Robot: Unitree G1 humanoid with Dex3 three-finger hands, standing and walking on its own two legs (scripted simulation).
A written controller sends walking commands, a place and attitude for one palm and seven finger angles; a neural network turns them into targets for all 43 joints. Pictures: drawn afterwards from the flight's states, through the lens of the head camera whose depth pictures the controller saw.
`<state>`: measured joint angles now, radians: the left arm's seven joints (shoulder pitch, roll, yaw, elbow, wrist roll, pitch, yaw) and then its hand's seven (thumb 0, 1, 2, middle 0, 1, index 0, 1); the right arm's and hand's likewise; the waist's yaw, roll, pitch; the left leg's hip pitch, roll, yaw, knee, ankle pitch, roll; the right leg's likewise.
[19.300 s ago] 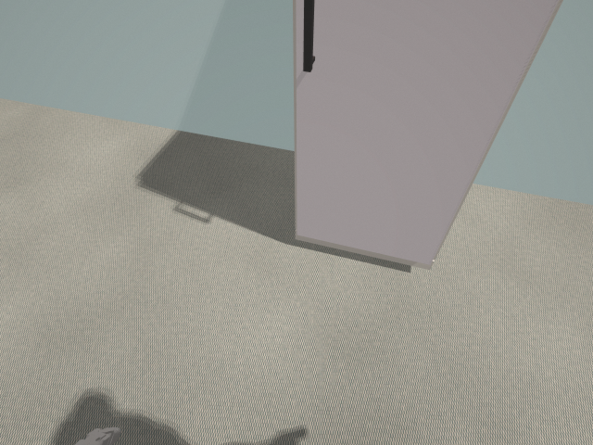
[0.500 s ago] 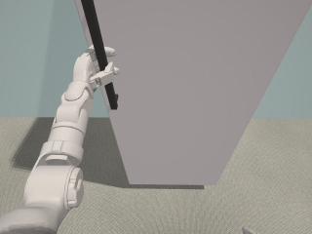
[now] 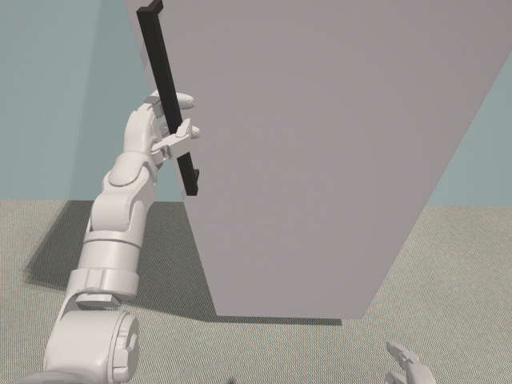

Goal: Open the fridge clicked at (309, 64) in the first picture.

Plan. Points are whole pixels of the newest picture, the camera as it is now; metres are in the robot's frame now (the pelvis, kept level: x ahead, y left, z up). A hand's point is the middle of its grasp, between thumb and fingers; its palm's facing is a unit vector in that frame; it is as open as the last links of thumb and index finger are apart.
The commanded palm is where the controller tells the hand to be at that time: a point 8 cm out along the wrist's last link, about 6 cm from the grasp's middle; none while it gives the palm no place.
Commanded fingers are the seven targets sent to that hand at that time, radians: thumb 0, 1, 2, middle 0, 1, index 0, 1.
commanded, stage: pull the door a little, standing still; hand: left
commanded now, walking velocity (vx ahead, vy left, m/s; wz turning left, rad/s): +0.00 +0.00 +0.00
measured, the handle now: (177, 115) +0.47 +0.14 +0.21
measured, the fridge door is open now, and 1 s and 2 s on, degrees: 0 26 49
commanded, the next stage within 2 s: walk backward, drawing the door open in 0.14 s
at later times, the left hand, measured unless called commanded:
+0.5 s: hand (185, 199) +0.31 +0.10 +0.19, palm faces -0.01 -0.98 -0.20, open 6.5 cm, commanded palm +0.27 +0.16 +0.20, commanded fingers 0.00 0.90 0.90 -0.45 -1.40 -0.45 -1.40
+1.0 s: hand (209, 267) +0.21 +0.06 +0.18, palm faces +0.05 -0.97 -0.25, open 7.0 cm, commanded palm +0.18 +0.11 +0.20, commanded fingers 0.00 0.90 0.90 -0.45 -1.40 -0.45 -1.40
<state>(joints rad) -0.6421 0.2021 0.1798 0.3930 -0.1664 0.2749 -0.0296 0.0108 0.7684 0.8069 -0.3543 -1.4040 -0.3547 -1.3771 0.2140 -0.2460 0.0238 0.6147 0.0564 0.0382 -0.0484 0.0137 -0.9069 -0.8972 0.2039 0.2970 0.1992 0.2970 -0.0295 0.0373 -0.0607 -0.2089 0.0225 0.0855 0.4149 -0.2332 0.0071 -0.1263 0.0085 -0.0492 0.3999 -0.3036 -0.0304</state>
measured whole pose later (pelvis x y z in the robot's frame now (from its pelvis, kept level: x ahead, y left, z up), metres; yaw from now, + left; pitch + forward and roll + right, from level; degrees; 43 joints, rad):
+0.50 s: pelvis -0.01 -0.01 +0.00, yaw -1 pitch +2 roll +1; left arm -0.08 0.24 0.02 -0.30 -0.10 0.04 0.05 -0.05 0.65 0.78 -0.44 -1.40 -0.26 -1.32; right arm 0.09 -0.23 0.03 0.51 0.01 0.14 -0.06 0.01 -0.91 -0.90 0.20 0.30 0.20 0.30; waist 0.00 0.06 0.02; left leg -0.24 0.02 0.05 0.46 -0.21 0.00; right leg -0.16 0.01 -0.04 0.44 -0.30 -0.02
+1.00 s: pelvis -0.11 -0.06 -0.01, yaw +6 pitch +0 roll +1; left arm -0.14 0.24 0.00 -0.32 -0.04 0.02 0.08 -0.07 0.67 0.72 -0.41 -1.40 -0.17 -1.25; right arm 0.15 -0.15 0.01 0.62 0.02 0.02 -0.07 0.01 -0.91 -0.90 0.20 0.30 0.20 0.30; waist -0.08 0.06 0.11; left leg -0.40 0.03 -0.07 0.50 -0.21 -0.02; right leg -0.29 0.05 -0.15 0.47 -0.20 -0.12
